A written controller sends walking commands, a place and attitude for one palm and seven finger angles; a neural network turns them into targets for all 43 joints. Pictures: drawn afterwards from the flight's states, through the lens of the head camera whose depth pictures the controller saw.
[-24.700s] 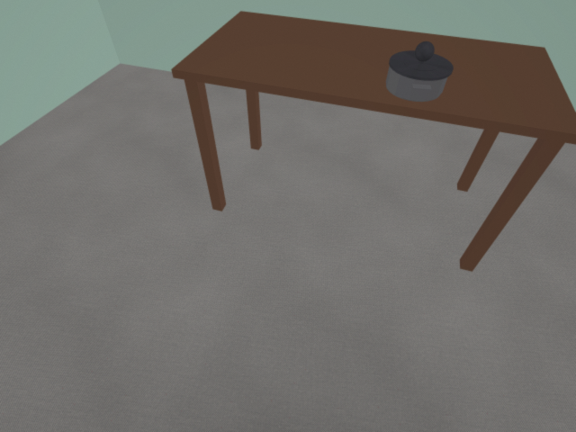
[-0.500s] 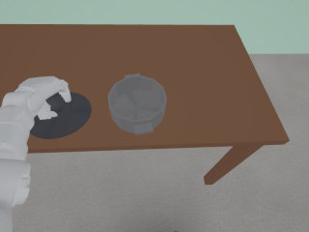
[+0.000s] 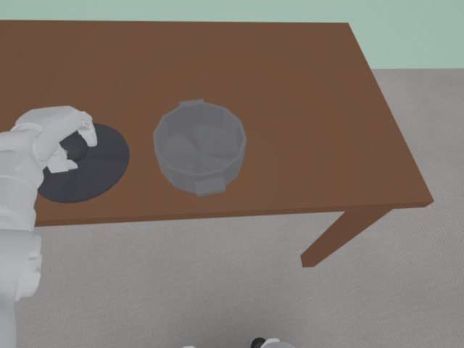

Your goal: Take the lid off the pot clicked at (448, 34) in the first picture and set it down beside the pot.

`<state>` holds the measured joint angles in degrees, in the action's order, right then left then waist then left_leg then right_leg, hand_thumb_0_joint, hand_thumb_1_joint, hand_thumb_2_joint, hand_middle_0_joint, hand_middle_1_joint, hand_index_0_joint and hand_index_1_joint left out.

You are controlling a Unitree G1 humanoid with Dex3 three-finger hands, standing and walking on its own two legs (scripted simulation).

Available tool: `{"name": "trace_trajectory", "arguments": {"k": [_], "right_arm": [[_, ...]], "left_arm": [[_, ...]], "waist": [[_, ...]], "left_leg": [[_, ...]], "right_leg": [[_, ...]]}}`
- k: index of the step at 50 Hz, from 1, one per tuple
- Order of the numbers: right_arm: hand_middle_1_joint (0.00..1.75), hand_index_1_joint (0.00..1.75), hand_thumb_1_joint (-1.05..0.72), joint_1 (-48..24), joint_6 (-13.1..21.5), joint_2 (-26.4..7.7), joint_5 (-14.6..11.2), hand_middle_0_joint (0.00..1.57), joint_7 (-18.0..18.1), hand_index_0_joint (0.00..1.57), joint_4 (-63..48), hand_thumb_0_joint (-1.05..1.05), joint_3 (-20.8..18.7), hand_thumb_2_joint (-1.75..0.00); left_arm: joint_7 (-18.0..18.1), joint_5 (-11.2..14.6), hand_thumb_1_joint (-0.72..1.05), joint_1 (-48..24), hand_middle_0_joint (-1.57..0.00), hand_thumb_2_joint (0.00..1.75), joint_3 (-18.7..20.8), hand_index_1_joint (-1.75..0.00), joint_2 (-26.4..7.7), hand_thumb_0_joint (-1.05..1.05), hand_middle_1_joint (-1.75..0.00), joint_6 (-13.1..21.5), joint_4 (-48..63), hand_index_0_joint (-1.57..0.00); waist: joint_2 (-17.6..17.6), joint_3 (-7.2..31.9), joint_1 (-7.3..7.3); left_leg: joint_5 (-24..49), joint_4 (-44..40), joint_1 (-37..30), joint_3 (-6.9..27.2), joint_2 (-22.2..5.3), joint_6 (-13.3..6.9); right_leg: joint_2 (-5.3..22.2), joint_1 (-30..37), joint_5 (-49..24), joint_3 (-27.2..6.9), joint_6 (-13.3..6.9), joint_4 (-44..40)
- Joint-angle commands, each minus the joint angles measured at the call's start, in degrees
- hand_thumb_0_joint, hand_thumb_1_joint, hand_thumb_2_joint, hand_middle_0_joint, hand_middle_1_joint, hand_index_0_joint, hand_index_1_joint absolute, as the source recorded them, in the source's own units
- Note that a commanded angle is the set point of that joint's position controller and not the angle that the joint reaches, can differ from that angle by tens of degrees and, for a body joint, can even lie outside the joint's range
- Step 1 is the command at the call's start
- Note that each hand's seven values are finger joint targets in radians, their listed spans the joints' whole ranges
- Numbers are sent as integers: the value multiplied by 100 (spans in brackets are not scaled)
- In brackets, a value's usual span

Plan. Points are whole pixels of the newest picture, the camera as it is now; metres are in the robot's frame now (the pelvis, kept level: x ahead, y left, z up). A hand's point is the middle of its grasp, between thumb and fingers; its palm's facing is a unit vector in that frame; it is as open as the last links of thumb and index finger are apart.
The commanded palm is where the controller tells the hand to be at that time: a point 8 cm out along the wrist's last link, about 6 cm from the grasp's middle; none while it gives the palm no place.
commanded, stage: open the fingers wide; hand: left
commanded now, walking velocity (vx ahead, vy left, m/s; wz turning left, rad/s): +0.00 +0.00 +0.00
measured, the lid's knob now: (71, 147) +0.48 +0.28 +0.01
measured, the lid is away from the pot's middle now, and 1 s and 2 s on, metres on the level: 0.24 0.24 0.24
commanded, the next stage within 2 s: raise the empty hand in 1.08 s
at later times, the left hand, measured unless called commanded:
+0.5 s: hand (63, 158) +0.44 +0.28 +0.03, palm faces -0.44 -0.08 -0.89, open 8.2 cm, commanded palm +0.46 +0.28 +0.08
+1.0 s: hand (58, 161) +0.44 +0.28 +0.03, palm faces -0.43 -0.08 -0.90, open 10.8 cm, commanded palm +0.45 +0.28 +0.08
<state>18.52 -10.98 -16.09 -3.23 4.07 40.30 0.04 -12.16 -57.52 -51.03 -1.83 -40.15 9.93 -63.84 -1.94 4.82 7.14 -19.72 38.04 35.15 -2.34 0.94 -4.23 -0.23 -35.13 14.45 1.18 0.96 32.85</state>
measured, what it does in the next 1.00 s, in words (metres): stands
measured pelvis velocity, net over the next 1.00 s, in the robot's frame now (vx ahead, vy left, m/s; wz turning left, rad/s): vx -0.01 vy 0.00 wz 0.00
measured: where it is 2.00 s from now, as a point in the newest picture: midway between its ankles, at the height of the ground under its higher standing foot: outside the picture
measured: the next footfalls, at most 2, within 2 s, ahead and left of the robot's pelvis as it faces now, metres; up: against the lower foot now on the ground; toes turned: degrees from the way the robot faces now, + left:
none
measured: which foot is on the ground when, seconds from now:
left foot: down 0.00-1.00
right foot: down 0.00-1.00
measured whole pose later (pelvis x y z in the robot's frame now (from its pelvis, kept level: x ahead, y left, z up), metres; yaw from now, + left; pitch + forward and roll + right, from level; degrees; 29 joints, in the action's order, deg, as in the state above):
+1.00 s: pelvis -0.01 +0.00 +0.00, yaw +0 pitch +15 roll -3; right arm 18.1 -12.5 -15.7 -3.5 2.8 39.5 -0.1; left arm -11.2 -56.4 -46.9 -1.9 -38.9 10.1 -60.2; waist -2.2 5.3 5.9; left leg -20.0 39.0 34.4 -2.4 1.1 -4.5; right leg -0.1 -34.3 14.6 1.1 1.1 33.6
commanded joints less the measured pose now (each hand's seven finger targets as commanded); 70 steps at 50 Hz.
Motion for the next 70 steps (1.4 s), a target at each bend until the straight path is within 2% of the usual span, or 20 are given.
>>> {"name": "trace_trajectory", "arguments": {"k": [1, 5, 10, 12, 15, 18, 21, 23, 30, 33, 37, 39, 45, 47, 49, 54, 61, 64, 67, 70], "right_arm": [[30, 30, -90, 673, -46, -999, 33, 20, 11, 20, -410, 0, -364, -90], [30, 30, -90, 687, -76, -1054, -32, 20, 10, 20, -337, 0, -334, -90], [30, 30, -90, 681, -66, -1003, 1, 20, -10, 20, -404, 0, -369, -90], [30, 30, -90, 661, -71, -971, 7, 20, -38, 20, -400, 0, -370, -90], [30, 30, -90, 638, -74, -1007, -8, 20, -15, 20, -427, 0, -355, -90], [30, 30, -90, 614, -62, -991, -18, 20, -23, 20, -421, 0, -331, -90], [30, 30, -90, 622, -46, -1010, -28, 20, -1, 20, -448, 0, -316, -90], [30, 30, -90, 592, -33, -998, -38, 20, -5, 20, -439, 0, -307, -90], [30, 30, -90, 626, -33, -992, -16, 20, -5, 20, -463, 0, -352, -90], [30, 30, -90, 628, -61, -1013, -32, 20, -28, 20, -420, 0, -338, -90], [30, 30, -90, 607, -67, -962, -8, 20, -7, 20, -465, 0, -358, -90], [30, 30, -90, 601, -77, -977, -14, 20, -26, 20, -420, 0, -366, -90], [30, 30, -90, 563, -95, -986, -29, 20, -40, 20, -451, 0, -362, -90], [30, 30, -90, 567, -99, -974, -14, 20, -48, 20, -420, 0, -369, -90], [30, 30, -90, 560, -108, -992, -26, 20, -45, 20, -445, 0, -359, -90], [30, 30, -90, 535, -90, -1020, -41, 20, -49, 20, -426, 0, -329, -90], [30, 30, -90, 553, -41, -998, -26, 20, 7, 20, -505, 0, -330, -90], [30, 30, -90, 560, -22, -955, -44, 20, 13, 20, -486, 0, -364, -90], [30, 30, -90, 560, -12, -1006, -75, 20, -3, 20, -406, 0, -311, -90], [30, 30, -90, 486, -1, -1005, -90, 20, 11, 20, -480, 0, -326, -90]], "left_arm": [[214, 128, 53, -1955, -82, 106, 603, -96, -1807, 0, -97, 151, 1237, -79], [315, 81, 47, -2312, -77, 102, 373, -95, -1725, 0, -95, -13, 914, -74], [363, 29, 40, -2351, -71, 97, 502, -93, -1776, 0, -94, 7, 1369, -69], [363, 72, 37, -2325, -68, 95, 304, -92, -1488, 0, -93, -30, 1262, -66], [370, 117, 32, -2278, -65, 92, 568, -91, -1833, 0, -92, -23, 1286, -63], [351, 118, 28, -2241, -61, 89, 307, -90, -1532, 0, -91, -61, 1095, -60], [370, 65, 23, -2268, -58, 86, 508, -89, -1859, 0, -90, -39, 1137, -56], [364, 63, 21, -2255, -55, 84, 247, -89, -1538, 0, -89, -72, 988, -54], [333, 113, 10, -2279, -47, 77, 523, -86, -1784, 0, -87, 0, 1386, -46], [300, 166, 6, -2078, -43, 74, 356, -85, -1560, 0, -85, -41, 1017, -43], [309, 104, 0, -2208, -39, 70, 474, -84, -1691, 0, -84, 51, 1469, -38], [291, 173, -3, -2071, -36, 68, 362, -84, -1509, 0, -84, 35, 1297, -36], [319, 179, -2, -2018, -36, 67, 523, -84, -1690, 0, -84, 70, 1381, -36], [321, 190, -2, -2144, -36, 67, 339, -84, -1488, 0, -84, 43, 1393, -36], [344, 181, -2, -2108, -36, 67, 541, -84, -1740, 0, -84, 59, 1487, -36], [351, 188, -2, -2105, -36, 67, 312, -84, -1520, 0, -84, -15, 1122, -36], [338, 145, -3, -2272, -36, 68, 613, -84, -1953, 0, -84, 41, 1442, -36], [313, 160, -3, -2497, -36, 68, 455, -84, -1744, 0, -84, 25, 1748, -36], [229, 249, -3, -2231, -36, 68, 321, -84, -1600, 0, -84, -82, 1082, -36], [139, 213, -3, -2586, -36, 68, 301, -84, -1663, 0, -84, -63, 1600, -36]], "waist": [[-604, 2754, -129], [-398, 2197, 1], [-730, 2706, -91], [-642, 2563, -31], [-471, 2577, -82], [-480, 2273, -15], [-512, 2365, -68], [-537, 2160, -10], [-680, 2627, -97], [-326, 2237, -41], [-766, 2623, -106], [-530, 2415, -72], [-508, 2433, -122], [-513, 2388, -68], [-489, 2458, -121], [-264, 2045, -49], [-531, 2547, -121], [-800, 2701, -94], [-293, 2104, -39], [-694, 2377, -97]], "left_leg": [[3719, -7, -2301, 373, -102, 121], [2795, -103, -1855, 330, -81, 49], [3367, -46, -2352, 414, -118, 140], [3278, -36, -2312, 414, -128, 131], [3103, -79, -2156, 367, -98, 73], [2846, -113, -2028, 356, -97, 71], [2785, -124, -1975, 349, -68, 67], [2588, -118, -1910, 332, -77, 71], [3264, -49, -2273, 373, -104, 107], [2835, -67, -1984, 358, -107, 77], [3331, -52, -2348, 399, -98, 131], [3156, -51, -2181, 361, -109, 101], [3143, -100, -2180, 380, -99, 93], [3020, -105, -2211, 375, -109, 88], [2973, -141, -2204, 399, -100, 96], [2386, -176, -1811, 328, -85, 47], [2688, -132, -2056, 332, -65, 58], [3064, -143, -2486, 402, -94, 108], [2527, -213, -2019, 358, -95, 60], [2648, -329, -2296, 388, -83, 76]], "right_leg": [[-245, 656, -1814, 167, -396, -15], [-252, 427, -1393, 178, -404, -62], [-248, 432, -1505, 191, -425, 1], [-269, 352, -1436, 215, -399, -18], [-237, 607, -1553, 162, -407, -41], [-252, 460, -1379, 196, -395, -62], [-237, 583, -1402, 161, -407, -38], [-243, 375, -1234, 181, -402, -51], [-233, 541, -1582, 164, -413, -12], [-254, 424, -1345, 194, -386, -44], [-252, 507, -1527, 188, -419, -11], [-250, 486, -1485, 191, -398, -50], [-237, 572, -1499, 170, -419, -63], [-243, 487, -1410, 185, -401, -80], [-237, 587, -1404, 191, -416, -76], [-233, 463, -1196, 183, -409, -87], [-216, 731, -1434, 136, -409, -44], [-232, 616, -1448, 166, -405, -110], [-242, 539, -1247, 192, -383, -180], [-202, 686, -1305, 166, -431, -230]]}}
